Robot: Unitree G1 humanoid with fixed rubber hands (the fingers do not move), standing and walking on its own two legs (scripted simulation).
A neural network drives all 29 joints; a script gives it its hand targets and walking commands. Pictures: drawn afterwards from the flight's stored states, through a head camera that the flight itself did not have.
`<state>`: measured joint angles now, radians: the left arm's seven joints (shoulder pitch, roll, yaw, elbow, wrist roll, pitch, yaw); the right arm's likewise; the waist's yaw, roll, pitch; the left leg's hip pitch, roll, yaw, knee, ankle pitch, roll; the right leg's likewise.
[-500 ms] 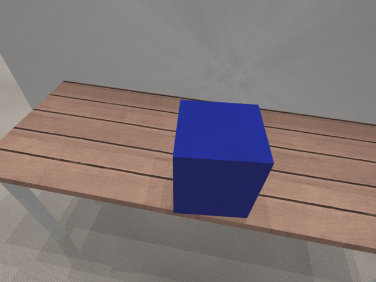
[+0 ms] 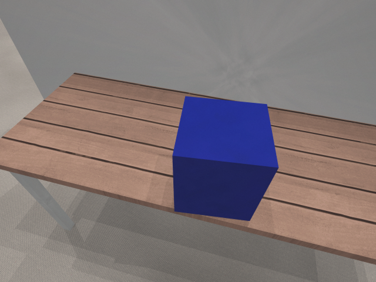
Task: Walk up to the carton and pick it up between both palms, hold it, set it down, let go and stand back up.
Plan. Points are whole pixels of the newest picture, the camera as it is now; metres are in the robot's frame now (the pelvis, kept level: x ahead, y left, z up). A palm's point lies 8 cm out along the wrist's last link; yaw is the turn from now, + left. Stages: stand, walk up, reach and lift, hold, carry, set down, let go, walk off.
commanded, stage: walk up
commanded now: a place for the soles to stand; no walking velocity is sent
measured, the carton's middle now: (218, 160) +0.43 -0.07 -0.01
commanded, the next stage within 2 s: reach and lift in 0.78 s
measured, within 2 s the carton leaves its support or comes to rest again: neither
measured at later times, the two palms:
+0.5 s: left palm out of the picture -0.03 +0.26 -0.15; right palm out of the picture +0.01 -0.23 -0.13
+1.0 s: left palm out of the picture +0.12 +0.29 -0.16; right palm out of the picture +0.15 -0.23 -0.15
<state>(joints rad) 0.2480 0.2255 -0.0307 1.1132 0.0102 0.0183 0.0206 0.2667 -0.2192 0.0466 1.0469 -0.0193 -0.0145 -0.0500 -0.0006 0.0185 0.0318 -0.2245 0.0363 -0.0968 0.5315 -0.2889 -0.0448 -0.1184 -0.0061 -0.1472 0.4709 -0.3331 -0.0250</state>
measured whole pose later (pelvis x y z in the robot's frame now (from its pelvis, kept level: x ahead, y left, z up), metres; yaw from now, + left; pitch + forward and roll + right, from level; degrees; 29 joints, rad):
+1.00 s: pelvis -0.05 +0.01 -0.04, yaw -2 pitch +4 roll +0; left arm -0.03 0.36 0.06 0.61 -0.03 0.58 0.04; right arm -0.17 -0.19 -0.06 0.94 -0.06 0.11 0.10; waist 0.00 -0.07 0.12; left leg -0.56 0.02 -0.06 0.87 -0.38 -0.05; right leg -0.49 -0.04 -0.10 0.88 -0.46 -0.02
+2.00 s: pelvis -0.02 +0.02 +0.01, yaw -7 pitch -2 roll +0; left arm 0.23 0.18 -0.02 0.41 -0.05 0.14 0.10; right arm 0.14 -0.17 -0.05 0.69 0.03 -0.18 0.09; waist 0.06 -0.05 0.05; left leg -0.18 0.05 0.05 0.43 -0.22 -0.03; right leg -0.15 -0.01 -0.01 0.43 -0.26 0.00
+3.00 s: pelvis -0.02 +0.01 +0.00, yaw -7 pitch +1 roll +1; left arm -0.12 0.13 -0.02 0.79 -0.12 -0.40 0.11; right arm -0.18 -0.19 0.07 0.94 0.22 -0.48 0.03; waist 0.03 -0.03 -0.02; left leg -0.27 0.06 0.05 0.52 -0.26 -0.04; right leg -0.25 0.00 -0.01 0.55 -0.31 -0.01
